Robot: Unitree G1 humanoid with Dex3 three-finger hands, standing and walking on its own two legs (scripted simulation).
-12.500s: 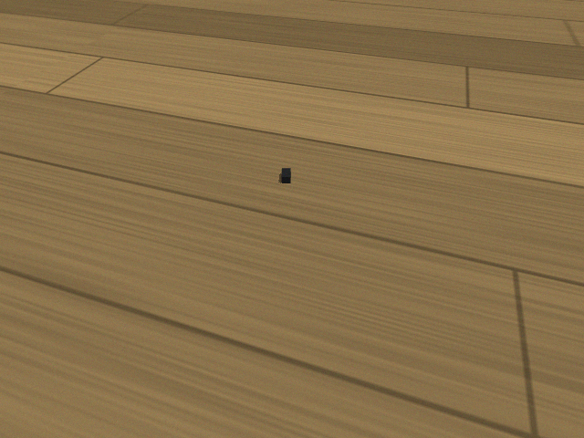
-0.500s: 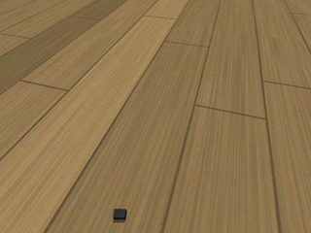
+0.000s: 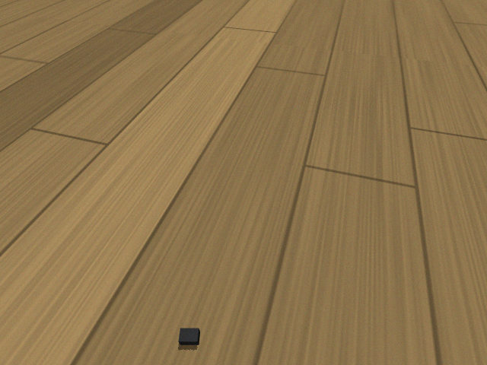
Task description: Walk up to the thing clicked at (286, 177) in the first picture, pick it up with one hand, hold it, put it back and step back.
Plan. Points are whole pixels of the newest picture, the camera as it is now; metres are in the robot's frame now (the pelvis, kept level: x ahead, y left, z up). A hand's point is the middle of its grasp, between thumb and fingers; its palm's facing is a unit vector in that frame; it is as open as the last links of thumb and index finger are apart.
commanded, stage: stand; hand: left
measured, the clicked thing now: (189, 336) +0.40 +0.24 -0.75
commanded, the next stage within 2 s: none
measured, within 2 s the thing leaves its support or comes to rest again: neither
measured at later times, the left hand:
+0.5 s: hand out of the picture +0.04 +0.25 -0.15, palm faces -0.02 -0.94 -0.34, open 7.4 cm
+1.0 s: hand out of the picture +0.03 +0.25 -0.15, palm faces -0.02 -0.94 -0.33, open 7.4 cm
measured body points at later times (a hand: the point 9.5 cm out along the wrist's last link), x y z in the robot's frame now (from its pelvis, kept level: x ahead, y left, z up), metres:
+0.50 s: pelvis -0.03 +0.00 +0.01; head -0.03 +0.00 +0.45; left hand +0.04 +0.30 -0.13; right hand +0.05 -0.30 -0.13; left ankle +0.00 +0.13 -0.74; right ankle -0.03 -0.14 -0.74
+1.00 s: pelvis -0.03 +0.00 +0.00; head -0.02 +0.00 +0.45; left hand +0.03 +0.30 -0.13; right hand +0.04 -0.30 -0.13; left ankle +0.00 +0.13 -0.74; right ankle -0.03 -0.14 -0.74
